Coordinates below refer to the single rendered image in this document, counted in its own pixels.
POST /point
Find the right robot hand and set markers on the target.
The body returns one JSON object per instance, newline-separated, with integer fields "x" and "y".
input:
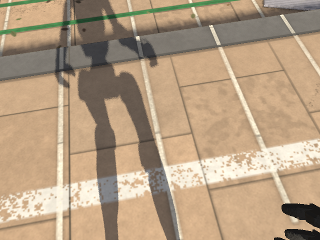
{"x": 310, "y": 213}

